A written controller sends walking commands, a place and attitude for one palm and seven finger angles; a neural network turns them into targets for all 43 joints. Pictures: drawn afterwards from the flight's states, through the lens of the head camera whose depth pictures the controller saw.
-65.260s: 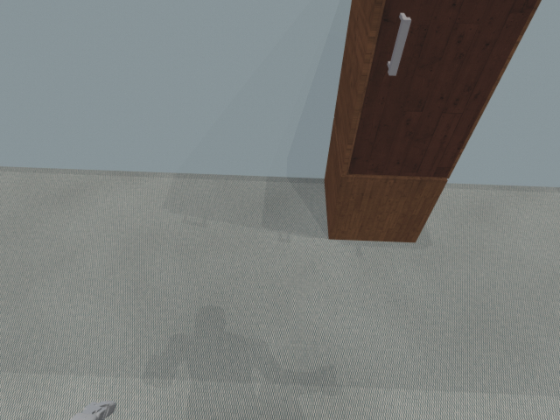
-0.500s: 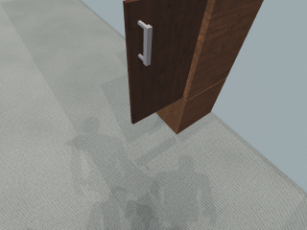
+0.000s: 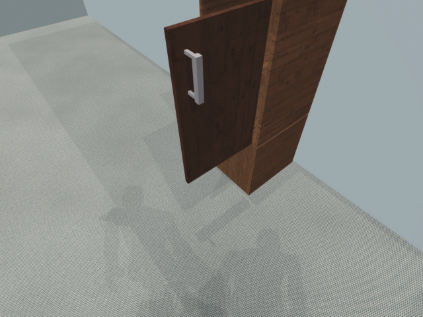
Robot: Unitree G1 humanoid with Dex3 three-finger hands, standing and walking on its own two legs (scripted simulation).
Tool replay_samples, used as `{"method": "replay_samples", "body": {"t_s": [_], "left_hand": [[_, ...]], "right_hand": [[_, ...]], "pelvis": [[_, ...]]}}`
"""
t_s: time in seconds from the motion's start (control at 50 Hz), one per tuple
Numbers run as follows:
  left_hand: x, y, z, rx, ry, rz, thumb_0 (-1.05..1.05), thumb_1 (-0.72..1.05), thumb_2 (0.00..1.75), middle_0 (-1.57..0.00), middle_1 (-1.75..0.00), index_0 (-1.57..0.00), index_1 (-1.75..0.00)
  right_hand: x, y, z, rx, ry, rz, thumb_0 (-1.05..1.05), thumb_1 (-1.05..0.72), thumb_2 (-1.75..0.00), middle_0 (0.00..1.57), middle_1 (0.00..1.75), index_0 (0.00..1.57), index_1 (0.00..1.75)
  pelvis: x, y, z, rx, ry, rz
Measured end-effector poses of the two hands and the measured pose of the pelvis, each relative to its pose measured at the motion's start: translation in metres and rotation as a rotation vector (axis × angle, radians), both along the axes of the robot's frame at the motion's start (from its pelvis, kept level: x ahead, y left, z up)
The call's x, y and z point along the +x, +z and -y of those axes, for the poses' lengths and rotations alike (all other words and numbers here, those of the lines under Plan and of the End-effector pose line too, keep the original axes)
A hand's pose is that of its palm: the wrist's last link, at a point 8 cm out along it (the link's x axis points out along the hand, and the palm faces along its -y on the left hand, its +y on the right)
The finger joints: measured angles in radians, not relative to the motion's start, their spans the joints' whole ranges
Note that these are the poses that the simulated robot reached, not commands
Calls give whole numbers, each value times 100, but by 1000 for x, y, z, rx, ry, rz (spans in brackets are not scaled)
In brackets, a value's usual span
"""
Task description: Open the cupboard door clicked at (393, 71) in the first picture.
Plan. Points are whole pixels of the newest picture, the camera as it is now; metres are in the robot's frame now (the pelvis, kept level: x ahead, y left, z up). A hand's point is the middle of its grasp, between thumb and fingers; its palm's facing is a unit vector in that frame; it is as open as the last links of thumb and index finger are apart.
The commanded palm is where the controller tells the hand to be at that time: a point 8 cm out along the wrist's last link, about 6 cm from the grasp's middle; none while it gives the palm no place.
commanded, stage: let the arm hang, fingers relaxed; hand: left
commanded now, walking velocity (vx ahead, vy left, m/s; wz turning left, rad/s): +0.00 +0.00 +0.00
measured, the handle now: (193, 77) +0.66 +0.08 +0.12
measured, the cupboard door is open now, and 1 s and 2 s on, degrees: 89 89 89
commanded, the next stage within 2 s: look to check the result in 0.18 s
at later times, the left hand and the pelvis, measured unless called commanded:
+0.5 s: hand out of the picture +0.06 +0.22 -0.16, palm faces +0.01 -0.96 -0.29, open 7.4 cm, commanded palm none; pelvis +0.02 +0.00 +0.00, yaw +0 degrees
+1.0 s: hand out of the picture +0.11 +0.22 -0.15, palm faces +0.00 -0.95 -0.32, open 7.4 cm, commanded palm none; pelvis +0.04 -0.01 +0.01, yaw +0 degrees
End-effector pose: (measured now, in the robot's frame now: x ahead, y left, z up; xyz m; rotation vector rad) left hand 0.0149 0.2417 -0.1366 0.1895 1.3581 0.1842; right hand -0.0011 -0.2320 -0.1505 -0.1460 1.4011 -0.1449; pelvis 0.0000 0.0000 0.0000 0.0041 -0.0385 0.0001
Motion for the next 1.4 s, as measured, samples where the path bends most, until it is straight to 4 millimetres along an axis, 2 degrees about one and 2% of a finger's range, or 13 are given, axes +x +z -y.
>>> {"method": "replay_samples", "body": {"t_s": [0.12,0.24,0.58,0.84,1.1,1.4], "left_hand": [[9,-2,3,-15,-11,10,0,90,90,-20,-30,-20,-30],[16,-1,-1,-9,-15,14,0,90,90,-21,-30,-20,-30],[46,13,-25,64,-25,48,0,90,90,-21,-30,-20,-30],[78,19,-28,81,-48,94,0,90,90,-21,-30,-20,-30],[96,21,-24,84,-59,109,0,90,90,-21,-30,-20,-30],[96,20,-18,84,-57,99,0,90,90,-21,-30,-20,-30]], "right_hand": [[-2,3,5,-19,-6,-11,0,-90,-90,20,29,20,30],[7,6,11,-32,0,-1,0,-90,-90,20,29,20,30],[72,13,34,-68,49,100,0,-90,-90,20,29,20,30],[107,24,57,-112,74,143,0,-90,-90,20,29,20,30],[115,25,65,-118,74,135,0,-90,-90,20,29,20,30],[111,22,65,-108,63,118,0,-90,-90,20,29,20,30]], "pelvis": [[2,1,-1,0,-1,-2],[5,1,0,-1,1,-5],[20,4,4,0,6,-12],[33,5,10,0,9,-18],[44,6,15,1,8,-20],[48,6,20,1,4,-17]]}}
